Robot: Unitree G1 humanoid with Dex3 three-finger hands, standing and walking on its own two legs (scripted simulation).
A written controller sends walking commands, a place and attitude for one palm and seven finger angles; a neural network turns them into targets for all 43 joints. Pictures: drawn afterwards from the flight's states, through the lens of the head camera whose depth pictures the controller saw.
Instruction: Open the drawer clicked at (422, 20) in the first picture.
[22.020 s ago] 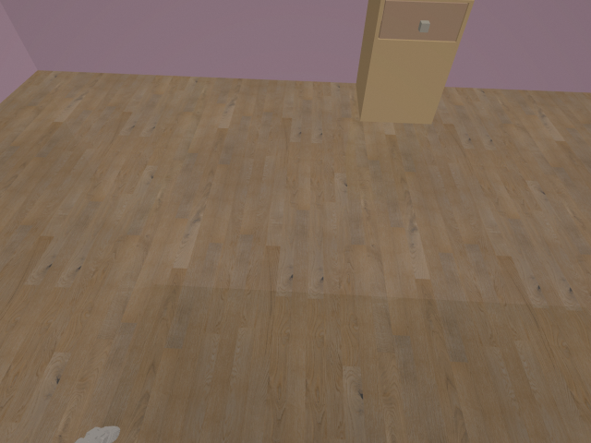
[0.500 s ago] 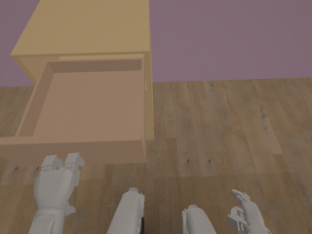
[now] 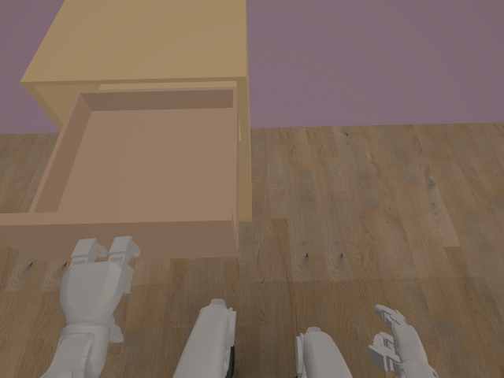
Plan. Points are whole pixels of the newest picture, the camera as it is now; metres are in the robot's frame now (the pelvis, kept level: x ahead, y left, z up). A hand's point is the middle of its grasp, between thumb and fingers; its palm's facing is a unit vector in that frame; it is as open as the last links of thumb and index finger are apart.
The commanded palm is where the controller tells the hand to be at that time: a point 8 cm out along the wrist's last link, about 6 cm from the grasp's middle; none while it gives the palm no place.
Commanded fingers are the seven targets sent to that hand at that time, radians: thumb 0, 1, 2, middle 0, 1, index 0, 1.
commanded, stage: lift the hand off the handle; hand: left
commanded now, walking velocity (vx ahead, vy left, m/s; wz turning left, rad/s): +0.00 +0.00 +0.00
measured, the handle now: (117, 266) +0.28 +0.26 -0.04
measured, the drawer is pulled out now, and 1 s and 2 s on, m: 0.30 0.30 0.30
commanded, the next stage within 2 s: none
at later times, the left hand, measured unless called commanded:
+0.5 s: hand (96, 285) +0.24 +0.28 -0.02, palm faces -0.01 -0.05 -1.00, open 13.4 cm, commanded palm +0.23 +0.27 +0.04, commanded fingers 0.00 -0.50 0.30 -0.30 -1.20 -0.30 -1.20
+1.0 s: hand (78, 280) +0.24 +0.29 +0.01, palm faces -0.03 -0.07 -1.00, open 13.5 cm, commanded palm +0.23 +0.27 +0.08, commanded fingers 0.00 -0.50 0.30 -0.30 -1.20 -0.30 -1.20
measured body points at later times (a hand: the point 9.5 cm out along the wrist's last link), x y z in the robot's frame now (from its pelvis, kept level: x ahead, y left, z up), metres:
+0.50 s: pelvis +0.01 +0.01 +0.03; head +0.10 +0.02 +0.47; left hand +0.23 +0.28 +0.03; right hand +0.20 -0.23 -0.08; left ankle +0.09 +0.13 -0.59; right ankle +0.01 -0.13 -0.59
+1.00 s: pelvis +0.01 +0.02 +0.06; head +0.08 +0.02 +0.50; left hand +0.23 +0.29 +0.07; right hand +0.21 -0.21 -0.05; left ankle +0.09 +0.13 -0.59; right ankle +0.01 -0.13 -0.59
